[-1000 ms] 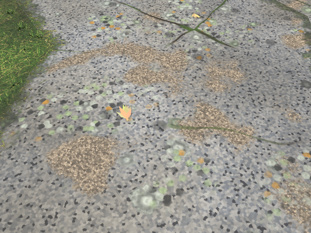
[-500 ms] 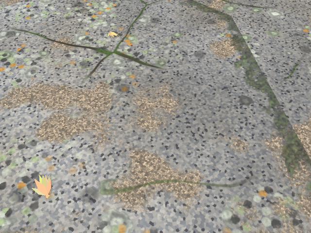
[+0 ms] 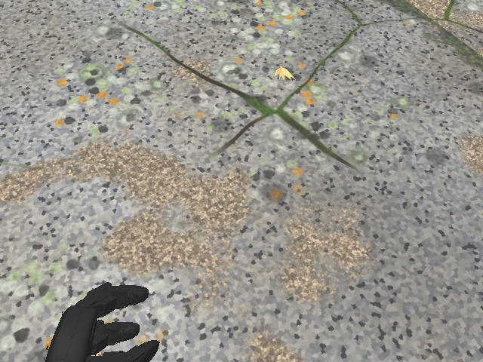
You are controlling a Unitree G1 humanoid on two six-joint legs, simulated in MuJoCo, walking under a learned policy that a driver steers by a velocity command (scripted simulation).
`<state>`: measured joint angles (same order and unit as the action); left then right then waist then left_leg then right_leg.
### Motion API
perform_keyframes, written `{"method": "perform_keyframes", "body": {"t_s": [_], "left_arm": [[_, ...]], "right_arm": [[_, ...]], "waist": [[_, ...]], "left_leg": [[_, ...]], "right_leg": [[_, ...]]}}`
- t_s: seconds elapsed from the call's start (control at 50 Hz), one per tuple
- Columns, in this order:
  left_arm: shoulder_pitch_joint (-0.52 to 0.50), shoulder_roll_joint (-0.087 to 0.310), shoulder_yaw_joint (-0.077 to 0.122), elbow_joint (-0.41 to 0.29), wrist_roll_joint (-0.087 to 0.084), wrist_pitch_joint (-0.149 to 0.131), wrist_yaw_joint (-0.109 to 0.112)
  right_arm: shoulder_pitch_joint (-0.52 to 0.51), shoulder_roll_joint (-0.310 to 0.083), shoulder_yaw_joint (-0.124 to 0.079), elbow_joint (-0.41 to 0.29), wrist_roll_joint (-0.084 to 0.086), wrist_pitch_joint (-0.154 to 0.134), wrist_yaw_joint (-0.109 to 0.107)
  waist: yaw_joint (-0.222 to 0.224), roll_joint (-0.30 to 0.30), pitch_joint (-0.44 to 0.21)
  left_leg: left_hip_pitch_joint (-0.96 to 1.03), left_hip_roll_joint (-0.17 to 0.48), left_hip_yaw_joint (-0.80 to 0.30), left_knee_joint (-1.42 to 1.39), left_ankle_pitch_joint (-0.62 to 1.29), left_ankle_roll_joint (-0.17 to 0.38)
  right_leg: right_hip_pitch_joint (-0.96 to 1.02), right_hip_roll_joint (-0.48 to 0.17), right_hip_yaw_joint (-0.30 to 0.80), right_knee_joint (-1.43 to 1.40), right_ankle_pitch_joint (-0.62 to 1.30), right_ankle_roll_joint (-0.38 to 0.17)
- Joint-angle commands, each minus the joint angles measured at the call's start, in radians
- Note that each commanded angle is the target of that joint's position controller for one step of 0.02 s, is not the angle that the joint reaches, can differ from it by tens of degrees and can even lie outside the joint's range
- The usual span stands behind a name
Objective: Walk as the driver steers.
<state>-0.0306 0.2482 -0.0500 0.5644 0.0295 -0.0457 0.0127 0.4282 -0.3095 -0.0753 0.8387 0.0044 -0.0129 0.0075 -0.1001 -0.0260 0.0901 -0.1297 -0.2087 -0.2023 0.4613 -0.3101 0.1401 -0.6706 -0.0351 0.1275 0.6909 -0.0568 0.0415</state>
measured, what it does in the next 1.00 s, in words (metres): walks ahead, turning left: right foot, then left foot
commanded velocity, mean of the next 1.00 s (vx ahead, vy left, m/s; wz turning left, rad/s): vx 0.51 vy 0.00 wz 0.53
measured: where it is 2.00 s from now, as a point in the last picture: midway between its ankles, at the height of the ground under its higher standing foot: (124, 127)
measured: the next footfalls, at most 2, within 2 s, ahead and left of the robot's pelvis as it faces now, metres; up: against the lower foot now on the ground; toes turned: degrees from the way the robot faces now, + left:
right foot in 0.08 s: +0.28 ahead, -0.13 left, +0.00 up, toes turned +11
left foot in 0.50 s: +0.10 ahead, +0.05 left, +0.00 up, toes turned +32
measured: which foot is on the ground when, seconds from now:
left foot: down 0.00-0.08, up 0.10-0.48, down 0.50-0.96, up 0.98-1.00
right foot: up 0.00-0.06, down 0.08-0.48, up 0.50-0.94, down 0.96-1.00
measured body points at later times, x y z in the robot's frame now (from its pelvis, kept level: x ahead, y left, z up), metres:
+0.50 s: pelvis +0.13 -0.04 -0.01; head +0.12 -0.01 +0.44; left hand +0.09 +0.28 -0.12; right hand +0.42 -0.19 -0.07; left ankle +0.07 +0.02 -0.73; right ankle +0.24 -0.14 -0.73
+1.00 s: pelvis +0.39 +0.09 -0.04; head +0.42 +0.10 +0.41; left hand +0.42 +0.41 -0.12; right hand +0.53 -0.16 -0.16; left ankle +0.09 +0.03 -0.69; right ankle +0.52 +0.09 -0.74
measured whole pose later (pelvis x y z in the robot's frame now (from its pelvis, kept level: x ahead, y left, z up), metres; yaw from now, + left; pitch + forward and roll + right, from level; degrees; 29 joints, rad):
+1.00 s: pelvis +0.39 +0.09 -0.04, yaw +28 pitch +3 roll -1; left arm 0.14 0.31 0.05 0.66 0.03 -0.02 -0.06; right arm 0.44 -0.30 -0.04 0.84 -0.04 -0.07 -0.01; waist -0.02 0.04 0.00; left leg 0.14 0.02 0.07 0.65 -0.49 0.03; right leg -0.58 0.08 -0.09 0.71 -0.18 -0.15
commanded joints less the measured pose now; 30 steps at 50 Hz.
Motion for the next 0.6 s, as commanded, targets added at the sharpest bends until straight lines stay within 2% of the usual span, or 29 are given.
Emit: {"method": "perform_keyframes", "body": {"t_s": [0.02,0.04,0.06,0.08,0.1,0.12,0.14,0.16,0.18,0.2,0.24,0.3,0.34,0.38,0.4,0.42,0.44,0.46,0.48,0.5,0.52,0.54,0.56,0.58,0.6], "left_arm": [[0.08,0.112,0.034,-0.028,-0.005,-0.015,0.015],[0.148,0.14,0.045,-0.004,-0.003,-0.026,0.023],[0.277,0.164,0.055,0.037,0.001,-0.044,0.032],[0.397,0.227,0.07,0.052,0.008,-0.055,0.04],[0.379,0.254,0.079,0.019,0.011,-0.037,0.035],[0.326,0.223,0.094,0.013,-0.008,-0.019,0.031],[0.245,0.163,0.086,-0.012,-0.013,-0.01,0.044],[0.204,0.086,0.062,-0.015,-0.008,0.006,0.051],[0.193,0.083,0.058,0.0,-0.002,0.016,0.056],[0.199,0.107,0.066,0.015,0.003,0.02,0.054],[0.222,0.131,0.083,0.043,0.006,0.018,0.038],[0.23,0.152,0.099,0.049,0.011,0.017,0.025],[0.207,0.166,0.108,0.041,0.014,0.024,0.018],[0.207,0.219,0.13,0.03,0.016,0.031,0.008],[0.203,0.248,0.141,0.024,0.016,0.037,0.009],[0.2,0.265,0.149,0.021,0.019,0.043,0.011],[0.194,0.273,0.154,0.019,0.02,0.05,0.01],[0.179,0.267,0.155,0.017,0.019,0.059,0.008],[0.158,0.229,0.15,0.015,0.026,0.068,0.006],[0.139,0.145,0.13,0.018,0.02,0.078,-0.004],[0.086,0.057,0.099,-0.064,0.017,0.08,-0.011],[-0.052,0.139,0.114,-0.128,0.021,0.058,-0.019],[-0.014,0.175,0.125,-0.117,0.013,0.037,-0.027],[0.067,0.191,0.128,-0.069,0.019,0.031,-0.033],[0.146,0.189,0.129,-0.016,0.029,0.031,-0.037]], "right_arm": [[-0.021,-0.155,-0.051,-0.076,-0.009,0.014,-0.016],[-0.064,-0.163,-0.055,-0.097,-0.013,0.012,-0.02],[-0.106,-0.157,-0.054,-0.116,-0.006,0.004,-0.02],[-0.068,-0.071,-0.032,-0.155,0.007,-0.003,-0.02],[0.09,-0.044,-0.025,-0.183,0.026,0.001,-0.034],[0.159,-0.099,-0.024,-0.146,-0.02,0.015,-0.035],[0.063,-0.123,-0.029,-0.144,-0.037,0.031,-0.026],[-0.058,-0.141,-0.036,-0.163,-0.047,0.045,-0.014],[-0.122,-0.139,-0.038,-0.192,-0.042,0.059,0.003],[-0.121,-0.123,-0.032,-0.198,-0.035,0.075,0.016],[-0.122,-0.083,-0.019,-0.217,-0.021,0.094,0.025],[-0.175,-0.066,-0.007,-0.256,-0.023,0.101,0.033],[-0.219,-0.065,-0.002,-0.284,-0.02,0.107,0.044],[-0.238,-0.091,-0.005,-0.307,-0.02,0.109,0.065],[-0.237,-0.114,-0.012,-0.31,-0.017,0.108,0.078],[-0.227,-0.128,-0.017,-0.305,-0.012,0.107,0.089],[-0.206,-0.126,-0.017,-0.293,-0.009,0.103,0.096],[-0.148,-0.113,-0.016,-0.265,-0.008,0.097,0.098],[-0.017,-0.112,-0.021,-0.196,-0.007,0.087,0.086],[0.069,-0.138,-0.028,-0.149,-0.008,0.074,0.058],[-0.011,-0.214,-0.025,-0.228,-0.017,0.059,0.038],[-0.069,-0.216,-0.029,-0.246,-0.03,0.059,0.006],[-0.123,-0.215,-0.03,-0.257,-0.039,0.054,-0.012],[-0.155,-0.215,-0.033,-0.262,-0.037,0.043,-0.013],[-0.179,-0.193,-0.024,-0.264,-0.035,0.023,-0.011]], "waist": [[0.052,0.117,-0.161],[0.09,0.116,-0.172],[0.157,0.1,-0.204],[0.17,-0.037,-0.327],[0.083,-0.216,-0.494],[0.062,-0.156,-0.535],[0.079,-0.099,-0.466],[0.091,-0.017,-0.332],[0.09,-0.054,-0.253],[0.087,-0.089,-0.202],[0.072,-0.111,-0.183],[0.071,-0.125,-0.194],[0.068,-0.14,-0.184],[0.073,-0.19,-0.205],[0.07,-0.207,-0.203],[0.067,-0.2,-0.194],[0.058,-0.169,-0.178],[0.027,-0.111,-0.16],[-0.025,0.025,-0.138],[-0.066,0.301,-0.042],[-0.016,0.354,0.03],[-0.028,0.196,0.077],[0.026,0.184,0.062],[0.073,0.176,0.028],[0.097,0.181,-0.022]], "left_leg": [[-0.124,0.094,-0.161,0.097,0.691,-0.066],[-0.11,0.093,-0.186,0.187,0.65,-0.08],[-0.12,0.067,-0.155,0.348,0.596,-0.107],[-0.239,0.03,-0.057,0.638,0.087,-0.133],[-0.374,-0.05,0.063,0.848,-0.476,-0.147],[-0.442,0.068,0.091,0.999,-0.387,-0.15],[-0.482,0.111,0.117,1.026,-0.263,-0.153],[-0.473,0.149,0.13,0.948,-0.185,-0.163],[-0.456,0.168,0.128,0.887,-0.154,-0.173],[-0.422,0.172,0.145,0.862,-0.139,-0.182],[-0.378,0.18,0.172,0.768,-0.116,-0.18],[-0.346,0.216,0.192,0.64,-0.084,-0.162],[-0.271,0.241,0.212,0.524,-0.049,-0.145],[-0.173,0.232,0.265,0.424,-0.083,-0.117],[-0.12,0.22,0.292,0.378,-0.118,-0.101],[-0.07,0.208,0.321,0.334,-0.15,-0.085],[-0.015,0.196,0.349,0.275,-0.162,-0.068],[0.077,0.177,0.375,0.182,-0.144,-0.049],[0.195,0.152,0.344,0.095,-0.176,-0.024],[0.219,0.276,0.081,-0.066,-0.339,0.035],[0.127,0.504,-0.473,-0.227,-0.66,0.15],[0.039,0.528,-0.529,-0.361,-0.68,0.183],[0.002,0.498,-0.479,-0.362,-0.587,0.172],[-0.002,0.445,-0.374,-0.338,-0.45,0.15],[-0.006,0.392,-0.262,-0.324,-0.32,0.126]], "right_leg": [[0.387,0.14,-0.101,-0.164,0.091,-0.005],[0.444,0.135,-0.078,-0.226,0.116,-0.017],[0.563,0.081,-0.048,-0.309,0.232,-0.04],[0.793,-0.195,0.149,-0.239,0.555,-0.101],[0.946,-0.508,0.471,-0.186,0.932,-0.26],[0.914,-0.533,0.553,-0.169,0.833,-0.356],[0.801,-0.464,0.484,-0.235,0.47,-0.366],[0.646,-0.352,0.316,-0.296,0.263,-0.302],[0.556,-0.283,0.195,-0.335,0.208,-0.256],[0.484,-0.247,0.107,-0.359,0.242,-0.242],[0.437,-0.223,0.0,-0.368,0.287,-0.233],[0.422,-0.265,-0.069,-0.385,0.229,-0.243],[0.363,-0.271,-0.127,-0.402,0.065,-0.223],[0.301,-0.28,-0.141,-0.476,-0.373,-0.176],[0.268,-0.289,-0.145,-0.512,-0.528,-0.149],[0.24,-0.301,-0.154,-0.53,-0.615,-0.127],[0.212,-0.307,-0.178,-0.521,-0.656,-0.104],[0.16,-0.285,-0.235,-0.459,-0.691,-0.068],[0.072,-0.218,-0.315,-0.254,-0.72,-0.027],[-0.105,-0.106,-0.402,0.179,-0.699,-0.001],[-0.391,0.004,-0.239,0.404,-0.588,0.039],[-0.442,-0.044,-0.089,0.399,-0.38,0.047],[-0.375,-0.044,-0.072,0.364,-0.268,0.05],[-0.293,-0.048,-0.08,0.339,-0.204,0.061],[-0.204,-0.049,-0.11,0.328,-0.146,0.064]]}}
